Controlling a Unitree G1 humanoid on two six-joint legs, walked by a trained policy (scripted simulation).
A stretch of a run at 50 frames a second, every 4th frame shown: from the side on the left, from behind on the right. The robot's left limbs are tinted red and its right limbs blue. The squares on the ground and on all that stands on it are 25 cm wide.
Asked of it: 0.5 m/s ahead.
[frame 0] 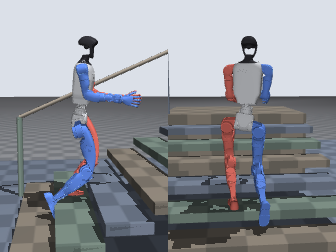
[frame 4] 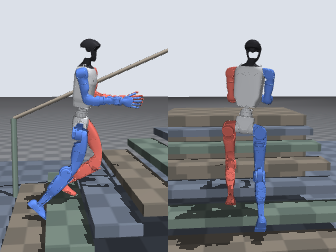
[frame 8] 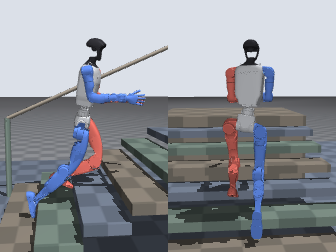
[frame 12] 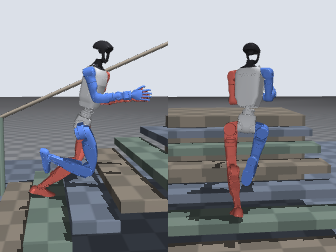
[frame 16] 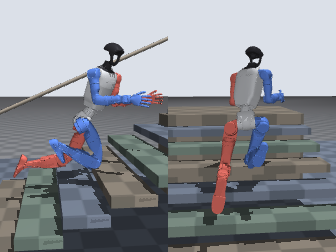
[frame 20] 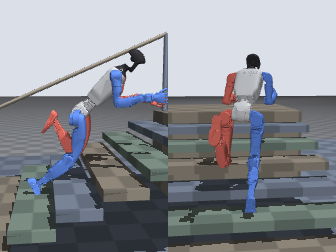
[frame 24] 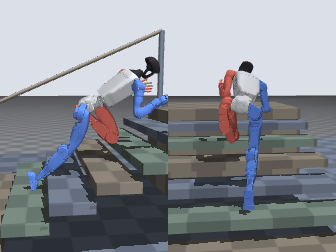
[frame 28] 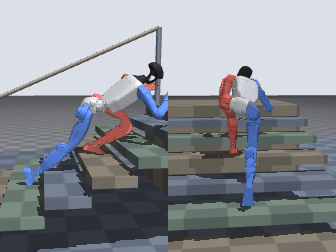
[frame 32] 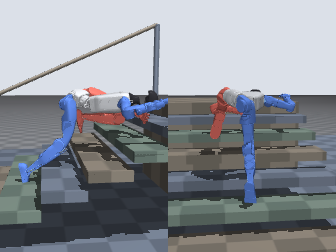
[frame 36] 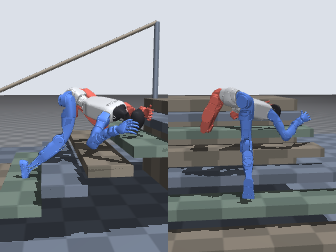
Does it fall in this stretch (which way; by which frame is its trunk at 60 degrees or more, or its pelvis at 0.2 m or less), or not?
yes: goes over forward and to its right; its trunk at 60 degrees or more by frame 32
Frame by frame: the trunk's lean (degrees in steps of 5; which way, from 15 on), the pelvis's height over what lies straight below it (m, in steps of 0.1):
0: 5, 0.7
4: 10, 0.7
8: 10, 0.6
12: 15 forward, 0.5
16: 20 forward, 0.5
20: 45 forward, 0.4
24: 55 forward, 0.4
28: 55 forward, 0.4
32: 85 forward, 0.4
36: 100 forward and to its right, 0.3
